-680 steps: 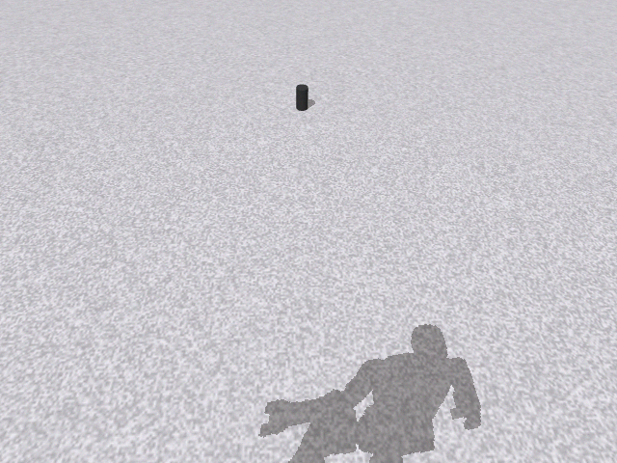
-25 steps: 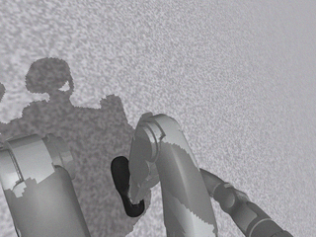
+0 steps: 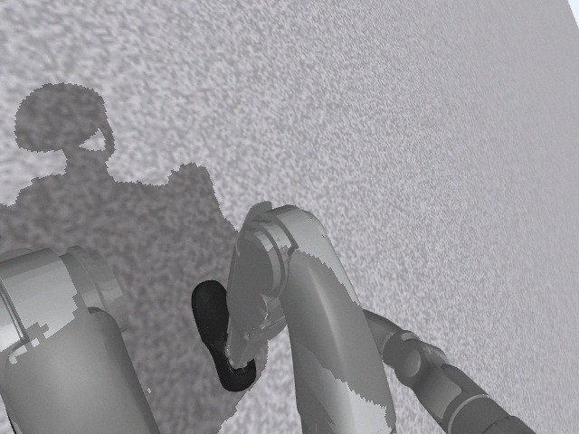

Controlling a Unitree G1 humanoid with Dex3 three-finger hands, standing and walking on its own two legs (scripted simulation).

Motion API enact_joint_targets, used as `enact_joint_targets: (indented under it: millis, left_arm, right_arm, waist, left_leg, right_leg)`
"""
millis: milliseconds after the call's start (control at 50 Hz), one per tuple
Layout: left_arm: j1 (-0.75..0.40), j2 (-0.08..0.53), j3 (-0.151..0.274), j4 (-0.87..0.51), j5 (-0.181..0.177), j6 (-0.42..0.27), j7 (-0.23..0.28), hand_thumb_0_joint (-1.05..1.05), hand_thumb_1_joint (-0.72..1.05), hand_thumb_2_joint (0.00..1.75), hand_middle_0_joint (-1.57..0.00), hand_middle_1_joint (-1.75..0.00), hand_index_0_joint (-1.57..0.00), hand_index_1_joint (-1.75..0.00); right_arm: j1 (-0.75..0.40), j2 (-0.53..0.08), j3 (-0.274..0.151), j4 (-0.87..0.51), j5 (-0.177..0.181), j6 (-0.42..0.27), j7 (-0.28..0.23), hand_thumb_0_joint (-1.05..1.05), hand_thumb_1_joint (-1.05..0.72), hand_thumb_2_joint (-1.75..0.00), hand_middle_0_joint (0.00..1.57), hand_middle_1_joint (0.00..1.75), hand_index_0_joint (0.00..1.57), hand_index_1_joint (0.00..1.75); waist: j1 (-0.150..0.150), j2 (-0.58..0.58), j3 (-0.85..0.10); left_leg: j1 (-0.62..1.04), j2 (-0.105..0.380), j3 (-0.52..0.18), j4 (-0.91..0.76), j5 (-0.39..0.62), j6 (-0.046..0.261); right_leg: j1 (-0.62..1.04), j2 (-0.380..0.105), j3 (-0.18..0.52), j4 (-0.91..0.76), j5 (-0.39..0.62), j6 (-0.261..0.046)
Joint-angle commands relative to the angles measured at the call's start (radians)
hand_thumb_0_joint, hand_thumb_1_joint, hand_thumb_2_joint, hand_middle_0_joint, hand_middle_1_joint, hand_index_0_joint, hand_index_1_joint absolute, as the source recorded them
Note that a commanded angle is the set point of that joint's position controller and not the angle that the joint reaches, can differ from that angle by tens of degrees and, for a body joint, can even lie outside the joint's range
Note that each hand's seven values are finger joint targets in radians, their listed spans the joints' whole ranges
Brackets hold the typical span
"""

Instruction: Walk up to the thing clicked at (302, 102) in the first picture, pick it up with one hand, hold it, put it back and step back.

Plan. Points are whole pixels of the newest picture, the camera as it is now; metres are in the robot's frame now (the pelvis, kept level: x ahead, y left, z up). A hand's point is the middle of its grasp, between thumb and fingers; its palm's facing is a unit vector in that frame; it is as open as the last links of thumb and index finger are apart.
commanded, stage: close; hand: left
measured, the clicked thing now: out of the picture +0.42 +0.27 -0.22
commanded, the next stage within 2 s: settle in 0.42 s
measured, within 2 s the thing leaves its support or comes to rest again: leaves its support in 0.88 s
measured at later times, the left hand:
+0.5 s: hand out of the picture +0.42 +0.27 -0.19, palm faces +0.31 -0.95 +0.00, open 9.5 cm
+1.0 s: hand out of the picture +0.40 +0.27 -0.16, palm faces +0.31 -0.95 -0.01, open 9.9 cm
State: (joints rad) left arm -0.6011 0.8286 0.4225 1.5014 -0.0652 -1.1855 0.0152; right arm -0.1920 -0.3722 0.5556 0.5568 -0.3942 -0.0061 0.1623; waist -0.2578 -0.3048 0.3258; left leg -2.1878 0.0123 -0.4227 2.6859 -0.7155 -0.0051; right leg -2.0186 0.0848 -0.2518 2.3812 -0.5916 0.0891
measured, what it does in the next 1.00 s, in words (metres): stands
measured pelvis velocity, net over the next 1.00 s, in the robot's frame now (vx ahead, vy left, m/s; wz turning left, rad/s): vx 0.01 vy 0.00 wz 0.02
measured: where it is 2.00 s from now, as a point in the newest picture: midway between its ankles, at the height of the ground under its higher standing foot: (160, 399)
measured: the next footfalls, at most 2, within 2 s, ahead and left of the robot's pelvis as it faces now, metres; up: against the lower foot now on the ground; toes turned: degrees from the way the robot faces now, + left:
none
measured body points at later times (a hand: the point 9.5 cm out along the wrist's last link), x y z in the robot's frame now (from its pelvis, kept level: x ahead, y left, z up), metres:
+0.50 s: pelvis +0.00 +0.00 +0.00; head +0.22 +0.21 +0.33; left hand +0.39 +0.32 -0.18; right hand +0.18 -0.23 -0.02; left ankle +0.08 +0.12 -0.25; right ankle +0.15 -0.13 -0.25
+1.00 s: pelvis +0.01 +0.00 +0.01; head +0.21 +0.21 +0.35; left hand +0.38 +0.32 -0.16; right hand +0.19 -0.23 -0.02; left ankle +0.08 +0.12 -0.25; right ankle +0.15 -0.13 -0.25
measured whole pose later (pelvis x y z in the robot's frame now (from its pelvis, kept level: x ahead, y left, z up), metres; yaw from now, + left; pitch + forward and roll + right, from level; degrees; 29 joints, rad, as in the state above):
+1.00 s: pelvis +0.01 +0.00 +0.01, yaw +1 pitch +14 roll -19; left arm -0.53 0.72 0.36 1.16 -0.04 -0.97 0.05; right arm -0.13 -0.33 0.44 0.58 -0.34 0.02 0.17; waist -0.21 -0.26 0.25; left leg -2.20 0.01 -0.39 2.63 -0.72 -0.02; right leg -2.03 0.06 -0.24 2.36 -0.62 0.07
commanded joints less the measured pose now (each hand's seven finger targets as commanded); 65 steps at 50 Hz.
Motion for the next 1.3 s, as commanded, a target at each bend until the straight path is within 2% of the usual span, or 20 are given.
enact_joint_targets:
  millis: [0, 140, 240, 400, 440, 480, 540, 660, 800, 820, 880, 900, 940, 980, 1080, 1160, 1180, 1220, 1260, 1280]
  left_arm:
    - [-0.215, 0.115, -0.012, -0.123, 0.007, -0.075, 0.003, 0.00, 0.13, 0.48, -0.40, -0.39, -0.37, -0.41]
    - [-0.223, 0.099, -0.034, -0.129, 0.012, -0.070, 0.001, 0.00, 0.34, 0.63, -0.56, -0.54, -0.53, -0.56]
    - [-0.246, 0.105, -0.026, -0.129, -0.001, -0.065, 0.008, 0.00, 0.44, 0.75, -0.71, -0.69, -0.69, -0.70]
    - [-0.258, 0.098, -0.038, -0.127, 0.012, -0.065, 0.003, 0.00, 0.45, 1.03, -1.05, -1.06, -1.04, -1.07]
    - [-0.250, 0.086, -0.057, -0.137, 0.014, -0.064, 0.000, 0.00, 0.44, 1.09, -1.12, -1.13, -1.10, -1.15]
    - [-0.238, 0.067, -0.060, -0.139, 0.009, -0.060, 0.002, 0.00, 0.47, 1.19, -1.15, -1.21, -1.13, -1.23]
    - [-0.238, 0.061, -0.072, -0.154, 0.004, -0.056, 0.007, 0.00, 0.38, 1.26, -1.17, -1.29, -1.14, -1.33]
    - [-0.237, 0.070, -0.068, -0.213, 0.001, -0.045, 0.000, 0.00, 0.33, 1.35, -1.29, -1.43, -1.27, -1.47]
    - [-0.267, 0.117, -0.025, -0.468, 0.005, -0.008, 0.023, 0.00, 0.28, 1.39, -1.32, -1.49, -1.31, -1.52]
    - [-0.260, 0.107, -0.019, -0.498, 0.004, 0.002, 0.026, 0.00, 0.29, 1.39, -1.33, -1.50, -1.32, -1.53]
    - [-0.281, 0.105, -0.024, -0.612, 0.010, 0.043, 0.041, 0.00, 0.27, 1.36, -1.32, -1.48, -1.31, -1.51]
    - [-0.272, 0.096, -0.019, -0.618, 0.010, 0.061, 0.046, 0.00, 0.26, 1.37, -1.33, -1.48, -1.31, -1.51]
    - [-0.287, 0.058, -0.062, -0.660, 0.015, 0.087, 0.047, 0.00, 0.26, 1.37, -1.34, -1.49, -1.33, -1.52]
    - [-0.271, 0.050, -0.060, -0.715, 0.011, 0.114, 0.041, 0.00, 0.24, 1.35, -1.33, -1.48, -1.32, -1.51]
    - [-0.252, -0.045, -0.095, -0.735, -0.007, 0.184, 0.011, 0.00, 0.21, 1.34, -1.33, -1.49, -1.33, -1.51]
    - [-0.207, -0.097, -0.110, -0.760, -0.022, 0.237, -0.027, 0.00, 0.21, 1.31, -1.33, -1.48, -1.33, -1.50]
    - [-0.221, -0.112, -0.121, -0.784, -0.030, 0.247, -0.040, 0.00, 0.20, 1.31, -1.34, -1.49, -1.34, -1.50]
    - [-0.215, -0.107, -0.110, -0.811, -0.036, 0.273, -0.059, 0.00, 0.21, 1.30, -1.32, -1.47, -1.32, -1.48]
    - [-0.213, -0.117, -0.093, -0.832, -0.050, 0.298, -0.072, 0.00, 0.21, 1.29, -1.31, -1.46, -1.32, -1.47]
    - [-0.212, -0.109, -0.080, -0.857, -0.053, 0.306, -0.077, 0.00, 0.20, 1.28, -1.30, -1.44, -1.30, -1.46]
  right_arm:
    - [0.012, -0.368, -0.132, -0.007, -0.004, 0.009, -0.024, 0.00, -0.87, -0.90, 0.20, 0.30, 0.20, 0.30]
    - [0.003, -0.367, -0.136, -0.002, -0.003, 0.009, -0.024, 0.00, -0.87, -0.90, 0.20, 0.30, 0.20, 0.30]
    - [0.010, -0.362, -0.131, 0.000, 0.000, 0.008, -0.024, 0.00, -0.87, -0.90, 0.20, 0.30, 0.20, 0.30]
    - [0.011, -0.362, -0.133, 0.004, 0.001, 0.012, -0.024, 0.00, -0.88, -0.90, 0.20, 0.30, 0.20, 0.30]
    - [0.010, -0.361, -0.134, 0.003, -0.001, 0.013, -0.022, 0.00, -0.88, -0.90, 0.20, 0.30, 0.20, 0.30]
    - [0.011, -0.363, -0.137, 0.003, 0.001, 0.012, -0.020, 0.00, -0.88, -0.90, 0.20, 0.30, 0.20, 0.30]
    - [0.012, -0.364, -0.141, 0.007, 0.004, 0.010, -0.017, 0.00, -0.90, -0.91, 0.20, 0.30, 0.20, 0.30]
    - [0.022, -0.366, -0.148, 0.009, 0.012, 0.015, -0.015, 0.00, -0.90, -0.91, 0.20, 0.30, 0.20, 0.30]
    - [0.062, -0.348, -0.190, 0.005, 0.025, 0.024, -0.010, 0.00, -0.89, -0.91, 0.20, 0.30, 0.20, 0.30]
    - [0.065, -0.345, -0.200, 0.001, 0.028, 0.027, -0.008, 0.00, -0.89, -0.91, 0.20, 0.30, 0.20, 0.30]
    - [0.093, -0.330, -0.228, 0.004, 0.040, 0.032, -0.010, 0.00, -0.89, -0.91, 0.20, 0.30, 0.20, 0.30]
    - [0.100, -0.330, -0.237, 0.002, 0.045, 0.035, -0.011, 0.00, -0.89, -0.91, 0.20, 0.30, 0.20, 0.30]
    - [0.113, -0.321, -0.255, 0.006, 0.057, 0.035, -0.010, 0.00, -0.89, -0.91, 0.20, 0.30, 0.20, 0.30]
    - [0.127, -0.309, -0.276, 0.007, 0.071, 0.034, -0.013, 0.00, -0.89, -0.91, 0.20, 0.30, 0.20, 0.30]
    - [0.155, -0.296, -0.326, -0.003, 0.115, 0.034, -0.010, 0.00, -0.89, -0.90, 0.20, 0.30, 0.20, 0.30]
    - [0.168, -0.275, -0.368, -0.003, 0.151, 0.029, -0.014, 0.00, -0.89, -0.90, 0.20, 0.30, 0.20, 0.30]
    - [0.182, -0.270, -0.377, 0.000, 0.159, 0.029, -0.015, 0.00, -0.89, -0.90, 0.20, 0.30, 0.20, 0.30]
    - [0.197, -0.260, -0.395, 0.003, 0.177, 0.030, -0.020, 0.00, -0.89, -0.90, 0.20, 0.30, 0.20, 0.30]
    - [0.217, -0.253, -0.413, 0.002, 0.194, 0.033, -0.025, 0.00, -0.89, -0.90, 0.20, 0.30, 0.20, 0.30]
    - [0.215, -0.246, -0.423, 0.003, 0.203, 0.034, -0.029, 0.00, -0.89, -0.90, 0.20, 0.30, 0.20, 0.30]
  waist:
    - [-0.142, 0.559, -0.493]
    - [-0.142, 0.565, -0.503]
    - [-0.143, 0.536, -0.525]
    - [-0.152, 0.565, -0.518]
    - [-0.147, 0.573, -0.510]
    - [-0.145, 0.562, -0.524]
    - [-0.138, 0.569, -0.522]
    - [-0.127, 0.620, -0.547]
    - [-0.075, 0.731, -0.678]
    - [-0.078, 0.741, -0.694]
    - [-0.064, 0.788, -0.745]
    - [-0.065, 0.787, -0.743]
    - [-0.075, 0.786, -0.744]
    - [-0.051, 0.767, -0.766]
    - [-0.032, 0.712, -0.766]
    - [0.015, 0.653, -0.780]
    - [0.008, 0.647, -0.801]
    - [0.035, 0.646, -0.815]
    - [0.045, 0.630, -0.853]
    - [0.070, 0.640, -0.870]
  left_leg:
    - [0.353, 0.066, 0.097, -0.365, 0.068, -0.027]
    - [0.370, 0.067, 0.094, -0.372, 0.078, -0.031]
    - [0.348, 0.061, 0.105, -0.354, 0.079, -0.023]
    - [0.367, 0.064, 0.094, -0.369, 0.082, -0.030]
    - [0.363, 0.062, 0.097, -0.373, 0.071, -0.031]
    - [0.377, 0.060, 0.094, -0.373, 0.086, -0.032]
    - [0.379, 0.059, 0.098, -0.371, 0.101, -0.032]
    - [0.417, 0.064, 0.091, -0.390, 0.133, -0.043]
    - [0.506, 0.064, 0.117, -0.405, 0.201, -0.052]
    - [0.513, 0.064, 0.118, -0.415, 0.204, -0.053]
    - [0.539, 0.063, 0.140, -0.430, 0.205, -0.050]
    - [0.526, 0.063, 0.143, -0.434, 0.201, -0.049]
    - [0.507, 0.059, 0.153, -0.439, 0.184, -0.044]
    - [0.498, 0.056, 0.168, -0.441, 0.186, -0.037]
    - [0.448, 0.047, 0.168, -0.487, 0.115, -0.028]
    - [0.397, 0.035, 0.194, -0.501, 0.055, -0.014]
    - [0.391, 0.032, 0.200, -0.499, 0.053, -0.011]
    - [0.386, 0.028, 0.212, -0.513, 0.042, -0.008]
    - [0.384, 0.023, 0.223, -0.519, 0.056, -0.006]
    - [0.390, 0.022, 0.230, -0.528, 0.057, -0.006]
  right_leg:
    - [0.209, 0.029, -0.132, -0.144, 0.126, -0.082]
    - [0.204, 0.030, -0.134, -0.140, 0.135, -0.085]
    - [0.229, 0.033, -0.129, -0.158, 0.143, -0.083]
    - [0.211, 0.030, -0.137, -0.146, 0.141, -0.086]
    - [0.211, 0.030, -0.135, -0.149, 0.132, -0.088]
    - [0.215, 0.029, -0.137, -0.150, 0.144, -0.087]
    - [0.214, 0.029, -0.133, -0.150, 0.157, -0.089]
    - [0.212, 0.022, -0.132, -0.137, 0.174, -0.092]
    - [0.227, 0.013, -0.100, -0.130, 0.211, -0.100]
    - [0.225, 0.010, -0.098, -0.131, 0.209, -0.101]
    - [0.222, 0.009, -0.075, -0.147, 0.208, -0.108]
    - [0.216, 0.007, -0.072, -0.148, 0.207, -0.109]
    - [0.206, 0.005, -0.065, -0.157, 0.207, -0.112]
    - [0.210, 0.004, -0.050, -0.172, 0.208, -0.113]
    - [0.156, -0.009, -0.043, -0.172, 0.150, -0.115]
    - [0.138, -0.013, -0.020, -0.192, 0.103, -0.116]
    - [0.140, -0.013, -0.017, -0.197, 0.103, -0.116]
    - [0.135, -0.016, -0.004, -0.200, 0.086, -0.119]
    - [0.137, -0.022, 0.006, -0.200, 0.090, -0.121]
    - [0.132, -0.023, 0.015, -0.197, 0.084, -0.125]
